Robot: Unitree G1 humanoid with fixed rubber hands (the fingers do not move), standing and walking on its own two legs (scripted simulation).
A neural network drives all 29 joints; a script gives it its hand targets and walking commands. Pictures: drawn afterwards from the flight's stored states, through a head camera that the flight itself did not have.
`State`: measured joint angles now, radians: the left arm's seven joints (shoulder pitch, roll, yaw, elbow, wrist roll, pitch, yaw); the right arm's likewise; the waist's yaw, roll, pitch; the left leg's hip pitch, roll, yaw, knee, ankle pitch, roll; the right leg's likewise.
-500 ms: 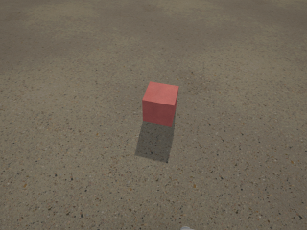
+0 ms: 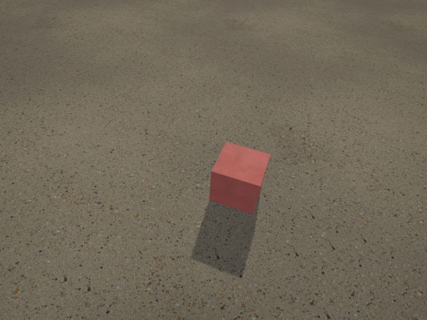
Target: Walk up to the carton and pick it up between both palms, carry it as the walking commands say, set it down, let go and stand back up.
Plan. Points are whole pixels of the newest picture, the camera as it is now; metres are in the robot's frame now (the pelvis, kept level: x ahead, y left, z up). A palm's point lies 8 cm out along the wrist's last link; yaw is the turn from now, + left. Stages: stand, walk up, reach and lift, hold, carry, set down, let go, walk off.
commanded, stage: walk up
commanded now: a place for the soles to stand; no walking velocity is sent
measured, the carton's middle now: (239, 177) +0.99 -0.13 -0.63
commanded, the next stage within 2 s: none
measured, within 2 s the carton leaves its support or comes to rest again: neither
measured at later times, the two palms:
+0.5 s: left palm (76, 265) +0.24 +0.29 -0.07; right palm (378, 271) +0.28 -0.36 -0.09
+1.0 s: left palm (117, 184) +0.47 +0.28 -0.08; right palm (364, 218) +0.42 -0.38 -0.10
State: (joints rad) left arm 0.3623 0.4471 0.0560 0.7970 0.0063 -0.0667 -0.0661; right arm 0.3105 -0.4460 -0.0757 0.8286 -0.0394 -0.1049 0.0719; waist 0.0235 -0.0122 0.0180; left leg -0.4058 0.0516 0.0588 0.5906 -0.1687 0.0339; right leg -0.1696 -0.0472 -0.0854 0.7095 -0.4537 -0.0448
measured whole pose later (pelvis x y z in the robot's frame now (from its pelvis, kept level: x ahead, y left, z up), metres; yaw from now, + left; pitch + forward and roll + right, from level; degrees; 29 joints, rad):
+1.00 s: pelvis +0.38 -0.04 -0.01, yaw -1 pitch -3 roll -1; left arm 0.30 0.42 0.07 0.80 0.02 -0.09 -0.04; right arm 0.34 -0.46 -0.07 0.86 -0.01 -0.06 0.03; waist 0.00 0.03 0.03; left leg -0.43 0.06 0.01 1.07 -0.46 0.05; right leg -0.38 -0.03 -0.07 0.73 -0.30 -0.04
